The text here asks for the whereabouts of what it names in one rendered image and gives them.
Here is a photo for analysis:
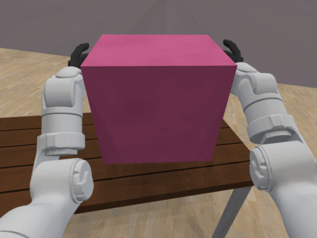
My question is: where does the carton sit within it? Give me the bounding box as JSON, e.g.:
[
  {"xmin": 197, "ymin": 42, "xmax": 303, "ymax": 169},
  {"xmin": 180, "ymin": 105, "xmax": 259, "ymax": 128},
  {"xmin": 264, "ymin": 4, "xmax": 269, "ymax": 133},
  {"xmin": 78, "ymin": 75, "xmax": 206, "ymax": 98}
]
[{"xmin": 80, "ymin": 35, "xmax": 238, "ymax": 164}]

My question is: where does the right robot upper arm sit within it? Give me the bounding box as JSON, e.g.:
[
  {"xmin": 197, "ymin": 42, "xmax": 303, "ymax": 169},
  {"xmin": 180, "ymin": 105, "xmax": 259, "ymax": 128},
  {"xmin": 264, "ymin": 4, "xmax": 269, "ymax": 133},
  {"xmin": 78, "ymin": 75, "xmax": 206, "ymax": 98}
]
[{"xmin": 250, "ymin": 141, "xmax": 317, "ymax": 238}]

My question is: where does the robot right forearm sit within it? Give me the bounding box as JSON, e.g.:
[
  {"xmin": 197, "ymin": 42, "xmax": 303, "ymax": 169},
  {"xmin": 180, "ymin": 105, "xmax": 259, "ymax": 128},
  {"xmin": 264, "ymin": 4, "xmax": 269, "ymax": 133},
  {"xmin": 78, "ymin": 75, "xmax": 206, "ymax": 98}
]
[{"xmin": 230, "ymin": 62, "xmax": 317, "ymax": 170}]

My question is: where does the robot left forearm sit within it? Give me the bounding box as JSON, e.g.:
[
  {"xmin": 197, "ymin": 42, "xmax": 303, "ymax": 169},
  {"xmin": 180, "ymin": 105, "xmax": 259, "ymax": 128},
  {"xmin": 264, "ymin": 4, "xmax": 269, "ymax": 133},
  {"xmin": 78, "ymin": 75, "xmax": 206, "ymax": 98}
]
[{"xmin": 30, "ymin": 66, "xmax": 86, "ymax": 197}]

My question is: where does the table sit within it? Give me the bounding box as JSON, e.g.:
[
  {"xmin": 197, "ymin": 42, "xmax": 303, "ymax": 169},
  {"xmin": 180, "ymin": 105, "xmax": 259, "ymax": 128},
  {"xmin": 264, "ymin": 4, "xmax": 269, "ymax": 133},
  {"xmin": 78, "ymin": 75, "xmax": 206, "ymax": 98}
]
[{"xmin": 0, "ymin": 113, "xmax": 254, "ymax": 238}]

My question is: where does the robot right hand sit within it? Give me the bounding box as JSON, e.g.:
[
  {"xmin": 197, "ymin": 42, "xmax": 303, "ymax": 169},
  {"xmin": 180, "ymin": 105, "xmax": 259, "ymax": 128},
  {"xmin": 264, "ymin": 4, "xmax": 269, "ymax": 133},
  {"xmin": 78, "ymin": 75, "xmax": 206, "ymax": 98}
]
[{"xmin": 223, "ymin": 39, "xmax": 243, "ymax": 63}]

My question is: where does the robot left hand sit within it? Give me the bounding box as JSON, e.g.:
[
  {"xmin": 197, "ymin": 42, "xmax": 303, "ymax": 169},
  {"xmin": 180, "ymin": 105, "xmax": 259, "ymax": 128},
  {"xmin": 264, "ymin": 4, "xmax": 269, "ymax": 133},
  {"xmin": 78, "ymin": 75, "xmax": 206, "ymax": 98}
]
[{"xmin": 68, "ymin": 43, "xmax": 89, "ymax": 69}]

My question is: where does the left robot upper arm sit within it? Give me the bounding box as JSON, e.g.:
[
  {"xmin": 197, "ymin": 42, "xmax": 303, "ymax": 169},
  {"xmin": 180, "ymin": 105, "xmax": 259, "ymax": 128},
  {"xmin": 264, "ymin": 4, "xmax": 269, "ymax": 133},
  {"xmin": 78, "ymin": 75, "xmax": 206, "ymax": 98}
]
[{"xmin": 0, "ymin": 158, "xmax": 94, "ymax": 238}]

